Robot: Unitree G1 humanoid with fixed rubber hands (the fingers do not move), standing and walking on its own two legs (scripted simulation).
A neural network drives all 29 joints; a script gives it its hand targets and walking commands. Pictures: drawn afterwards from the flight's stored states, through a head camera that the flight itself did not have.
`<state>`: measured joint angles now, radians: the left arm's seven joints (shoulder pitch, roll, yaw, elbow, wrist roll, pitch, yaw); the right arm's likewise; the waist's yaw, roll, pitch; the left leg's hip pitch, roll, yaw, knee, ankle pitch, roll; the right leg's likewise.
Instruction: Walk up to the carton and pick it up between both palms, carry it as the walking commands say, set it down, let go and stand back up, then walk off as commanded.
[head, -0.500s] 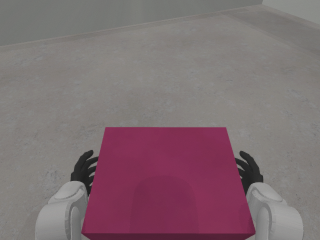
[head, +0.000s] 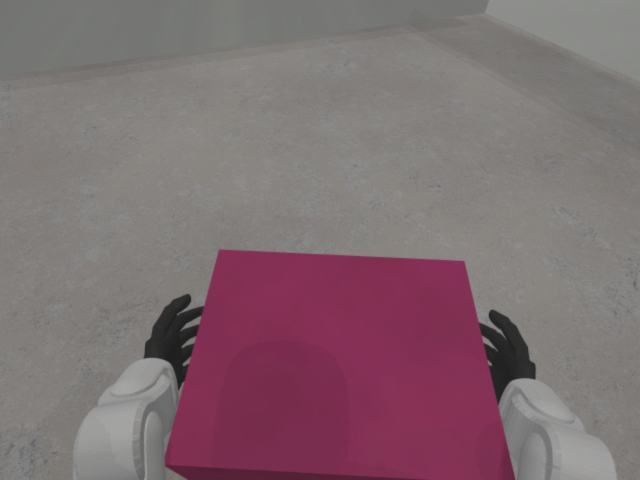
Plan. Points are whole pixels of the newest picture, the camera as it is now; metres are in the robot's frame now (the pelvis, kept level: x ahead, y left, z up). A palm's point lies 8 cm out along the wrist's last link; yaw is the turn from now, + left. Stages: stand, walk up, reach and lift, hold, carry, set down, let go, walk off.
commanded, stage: carry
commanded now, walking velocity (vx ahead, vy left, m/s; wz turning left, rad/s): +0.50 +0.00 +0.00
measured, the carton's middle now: (333, 391) +0.25 -0.01 +0.00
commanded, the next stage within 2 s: none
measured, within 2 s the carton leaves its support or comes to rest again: neither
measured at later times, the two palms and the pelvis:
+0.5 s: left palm (244, 186) +0.55 +0.13 +0.08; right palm (462, 192) +0.57 -0.24 +0.07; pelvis +0.32 -0.07 +0.00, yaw +2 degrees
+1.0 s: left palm (251, 93) +0.89 +0.15 +0.06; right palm (418, 101) +0.86 -0.21 +0.08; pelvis +0.63 -0.02 +0.00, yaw -1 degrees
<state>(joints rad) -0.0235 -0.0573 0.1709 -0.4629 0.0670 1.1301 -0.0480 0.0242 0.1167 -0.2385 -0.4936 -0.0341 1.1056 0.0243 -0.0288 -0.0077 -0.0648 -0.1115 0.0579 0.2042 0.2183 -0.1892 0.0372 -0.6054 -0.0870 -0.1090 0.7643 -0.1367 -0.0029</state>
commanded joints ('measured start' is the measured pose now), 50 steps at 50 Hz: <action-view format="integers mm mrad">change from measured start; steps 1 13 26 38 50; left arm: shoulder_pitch -340 -339 -337 -443 -351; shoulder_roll -706 -639 -668 -658 -750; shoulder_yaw -767 -741 -749 -745 -765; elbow -118 -109 -122 -117 -96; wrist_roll -268 -330 -339 -317 -267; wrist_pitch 7 43 -5 60 -5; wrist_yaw -118 -155 -178 -178 -125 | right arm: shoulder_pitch -395 -484 -405 -409 -405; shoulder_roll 595 561 645 606 646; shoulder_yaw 828 839 846 791 852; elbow -112 -135 -81 -3 -112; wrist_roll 344 314 257 273 340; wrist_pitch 36 81 25 70 26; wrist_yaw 203 188 155 180 209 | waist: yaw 11 52 53 7 18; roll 180 -264 -118 359 164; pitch -127 -335 -173 -317 -182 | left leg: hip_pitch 175 -531 -507 434 200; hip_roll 192 -26 29 339 204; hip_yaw -93 -202 -63 -646 -129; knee -74 1041 453 44 -67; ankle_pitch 294 -271 85 76 321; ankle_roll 58 -44 -58 222 48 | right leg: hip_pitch -16 852 719 -5 -41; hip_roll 29 -323 -167 129 -1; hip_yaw -57 600 71 -34 -15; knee -127 -524 -586 382 5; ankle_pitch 91 -21 292 -107 46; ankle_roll -1 -231 -159 -2 9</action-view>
